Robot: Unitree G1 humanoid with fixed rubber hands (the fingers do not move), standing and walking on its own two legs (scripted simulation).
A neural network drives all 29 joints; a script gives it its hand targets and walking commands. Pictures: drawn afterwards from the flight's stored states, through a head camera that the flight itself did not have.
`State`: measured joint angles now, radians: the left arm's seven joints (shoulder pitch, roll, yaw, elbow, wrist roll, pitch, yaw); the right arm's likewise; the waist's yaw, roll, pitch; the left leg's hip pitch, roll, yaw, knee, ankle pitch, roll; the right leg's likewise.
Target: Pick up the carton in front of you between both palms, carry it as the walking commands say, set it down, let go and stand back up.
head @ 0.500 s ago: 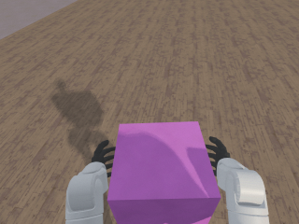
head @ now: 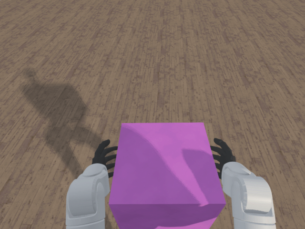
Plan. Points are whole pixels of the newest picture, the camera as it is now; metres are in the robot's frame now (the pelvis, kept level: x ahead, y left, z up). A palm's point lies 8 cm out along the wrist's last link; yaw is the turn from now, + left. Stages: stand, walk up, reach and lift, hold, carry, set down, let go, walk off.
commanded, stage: carry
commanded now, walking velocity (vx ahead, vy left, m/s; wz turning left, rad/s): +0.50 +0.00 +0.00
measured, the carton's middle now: (162, 182) +0.26 +0.00 -0.01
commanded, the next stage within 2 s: none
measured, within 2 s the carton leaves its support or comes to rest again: neither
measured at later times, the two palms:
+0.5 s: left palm (122, 81) +0.58 +0.12 +0.08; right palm (205, 78) +0.60 -0.18 +0.07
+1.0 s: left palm (117, 46) +0.89 +0.17 +0.06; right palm (181, 43) +0.89 -0.13 +0.07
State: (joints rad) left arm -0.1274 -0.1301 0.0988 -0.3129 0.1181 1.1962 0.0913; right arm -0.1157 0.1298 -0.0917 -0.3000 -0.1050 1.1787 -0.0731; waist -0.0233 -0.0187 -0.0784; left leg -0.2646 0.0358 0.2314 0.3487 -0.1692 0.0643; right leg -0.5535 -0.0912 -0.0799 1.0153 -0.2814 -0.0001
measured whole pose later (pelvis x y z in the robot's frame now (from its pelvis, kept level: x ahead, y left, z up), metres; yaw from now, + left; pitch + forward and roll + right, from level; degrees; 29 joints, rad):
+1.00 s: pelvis +0.62 +0.01 +0.00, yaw +0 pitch +4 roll -1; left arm -0.15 -0.13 0.10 -0.36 0.12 1.18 0.09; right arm -0.14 0.13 -0.10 -0.35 -0.09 1.16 -0.08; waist -0.01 -0.03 0.01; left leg -0.29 0.05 0.22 0.35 -0.13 0.06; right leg -0.42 -0.07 -0.09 0.66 -0.36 0.03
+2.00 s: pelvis +0.70 -0.01 -0.01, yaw +3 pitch +2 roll +0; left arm -0.22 -0.14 0.19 0.22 0.25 0.68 0.02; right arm -0.21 0.14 -0.18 0.22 -0.25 0.69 -0.01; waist 0.00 0.01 -0.10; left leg -0.20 0.06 0.18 0.50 -0.33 0.00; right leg -0.30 -0.07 -0.18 0.51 -0.24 -0.01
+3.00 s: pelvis +0.67 +0.00 +0.00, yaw +5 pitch -4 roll +0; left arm -0.18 -0.14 0.15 0.15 0.23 0.71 0.01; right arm -0.15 0.13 -0.15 0.10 -0.23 0.73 -0.02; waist -0.01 0.01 0.03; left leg -0.09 0.01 0.10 0.41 -0.24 0.02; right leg -0.16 -0.04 -0.05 0.39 -0.13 0.01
